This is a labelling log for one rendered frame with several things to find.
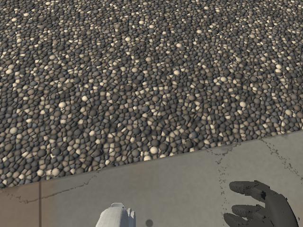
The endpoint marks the left robot shin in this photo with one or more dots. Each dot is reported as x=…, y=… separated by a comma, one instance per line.
x=117, y=204

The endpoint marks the robot left thigh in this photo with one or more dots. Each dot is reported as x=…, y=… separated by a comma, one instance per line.
x=117, y=216

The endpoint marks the right robot hand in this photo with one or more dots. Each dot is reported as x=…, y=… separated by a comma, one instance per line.
x=277, y=211

